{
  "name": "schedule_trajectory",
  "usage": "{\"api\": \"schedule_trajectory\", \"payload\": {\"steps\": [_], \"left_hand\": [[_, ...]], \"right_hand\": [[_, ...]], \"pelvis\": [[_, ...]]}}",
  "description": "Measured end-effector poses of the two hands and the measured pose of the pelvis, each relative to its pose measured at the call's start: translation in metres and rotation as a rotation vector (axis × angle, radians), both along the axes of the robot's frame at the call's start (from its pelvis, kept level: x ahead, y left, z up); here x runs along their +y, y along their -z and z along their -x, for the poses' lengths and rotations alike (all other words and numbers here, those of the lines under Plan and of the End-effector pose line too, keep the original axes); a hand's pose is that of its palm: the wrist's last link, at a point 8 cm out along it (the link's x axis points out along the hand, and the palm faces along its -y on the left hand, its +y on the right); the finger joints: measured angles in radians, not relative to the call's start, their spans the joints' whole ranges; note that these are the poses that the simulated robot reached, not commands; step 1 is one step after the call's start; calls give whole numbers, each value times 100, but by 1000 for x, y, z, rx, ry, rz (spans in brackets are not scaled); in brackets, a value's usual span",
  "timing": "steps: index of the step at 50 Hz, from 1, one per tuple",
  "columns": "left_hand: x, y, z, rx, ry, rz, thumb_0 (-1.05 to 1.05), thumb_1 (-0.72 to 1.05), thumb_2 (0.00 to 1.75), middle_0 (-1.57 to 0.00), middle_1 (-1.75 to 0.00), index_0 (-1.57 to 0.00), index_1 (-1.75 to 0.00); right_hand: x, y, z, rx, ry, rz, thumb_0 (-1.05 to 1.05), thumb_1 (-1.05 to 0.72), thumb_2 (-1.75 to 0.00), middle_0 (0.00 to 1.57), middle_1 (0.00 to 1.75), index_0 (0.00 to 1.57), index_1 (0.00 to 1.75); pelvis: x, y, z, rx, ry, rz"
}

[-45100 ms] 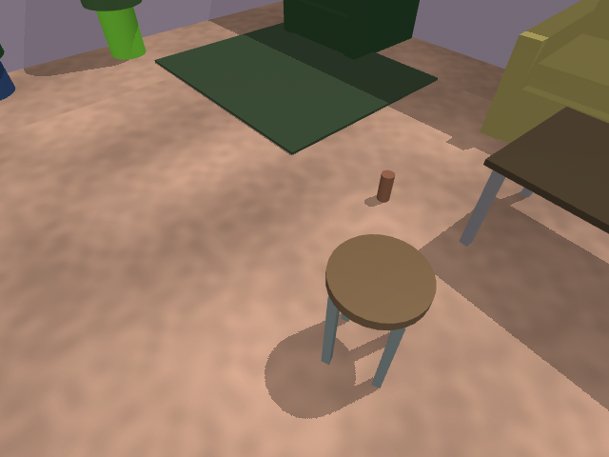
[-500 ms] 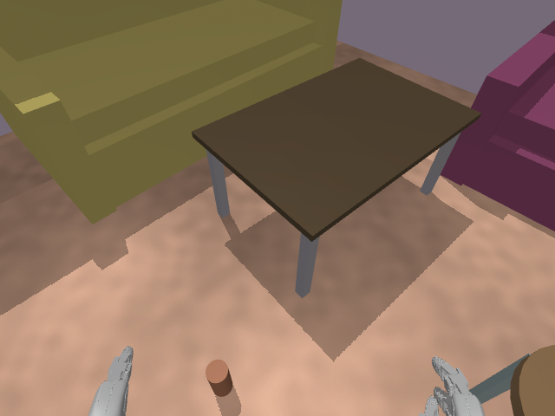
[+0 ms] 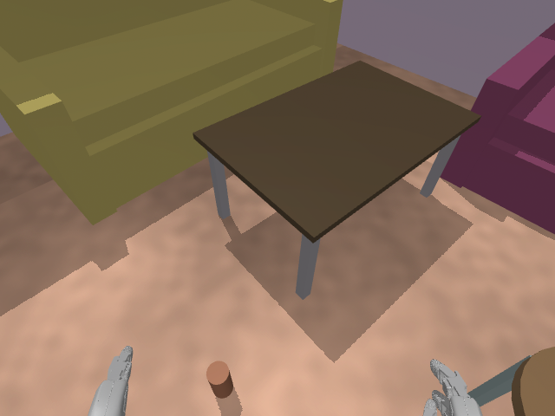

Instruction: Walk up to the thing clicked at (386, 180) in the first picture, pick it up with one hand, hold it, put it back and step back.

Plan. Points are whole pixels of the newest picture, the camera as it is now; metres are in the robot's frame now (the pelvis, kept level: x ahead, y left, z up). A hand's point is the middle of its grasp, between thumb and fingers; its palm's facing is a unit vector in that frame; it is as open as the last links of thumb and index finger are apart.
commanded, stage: home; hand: left
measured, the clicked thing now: (220, 380) +0.37 +0.19 -0.65
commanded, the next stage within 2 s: stand in 0.18 s
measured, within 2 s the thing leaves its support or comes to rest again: neither
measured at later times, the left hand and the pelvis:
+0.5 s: hand out of the picture +0.16 +0.18 -0.06, palm faces +0.11 -0.95 -0.28, open 15.2 cm; pelvis +0.00 +0.00 +0.00, yaw +0 degrees
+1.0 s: hand out of the picture +0.07 +0.25 -0.11, palm faces +0.01 -0.94 -0.35, open 7.5 cm; pelvis +0.00 +0.00 +0.04, yaw +0 degrees
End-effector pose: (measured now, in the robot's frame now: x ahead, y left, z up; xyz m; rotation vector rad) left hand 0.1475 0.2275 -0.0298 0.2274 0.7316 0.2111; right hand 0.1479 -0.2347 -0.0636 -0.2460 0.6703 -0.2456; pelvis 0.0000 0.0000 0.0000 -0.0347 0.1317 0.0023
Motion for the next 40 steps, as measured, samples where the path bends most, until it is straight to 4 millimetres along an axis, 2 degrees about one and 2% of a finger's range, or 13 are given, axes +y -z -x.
{"api": "schedule_trajectory", "payload": {"steps": [16, 20, 24, 30, 34, 40], "left_hand": [[-2, 0, 4, 1, -2, -3, -1, -56, 5, -5, -5, -6, -5], [-3, 0, 4, 0, -3, -2, -1, -49, 12, -9, -12, -10, -11], [-4, 0, 5, 0, -1, 0, -1, -31, 30, -14, -20, -15, -20], [-4, 3, 3, -2, 23, -11, 0, 8, 63, -18, -26, -19, -26], [11, 25, 4, 58, 102, -40, 0, 37, 77, -19, -28, -20, -28], [41, 43, 32, 209, 61, -48, 1, 71, 86, -20, -30, -21, -30]], "right_hand": [[-2, 1, 4, -3, -1, -1, 1, -90, -90, 20, 30, 20, 30], [-3, 1, 5, -3, -3, 2, 1, -90, -90, 20, 30, 20, 30], [-4, 1, 4, -5, -2, 4, 1, -90, -90, 20, 30, 20, 30], [-5, 2, 3, 15, -25, 21, 1, -90, -90, 20, 30, 20, 30], [-14, 16, 11, 208, -135, 45, 1, -90, -90, 20, 30, 20, 30], [-35, 15, 36, 339, -89, 32, 1, -90, -90, 21, 30, 21, 30]], "pelvis": [[-2, 1, 4, -3, 0, -3], [-3, 1, 4, -2, 0, -3], [-3, 0, 4, 0, 1, -4], [-3, 0, 4, -12, 1, -7], [-4, -7, 8, -67, -1, -27], [-2, -19, 7, -109, 0, -38]]}}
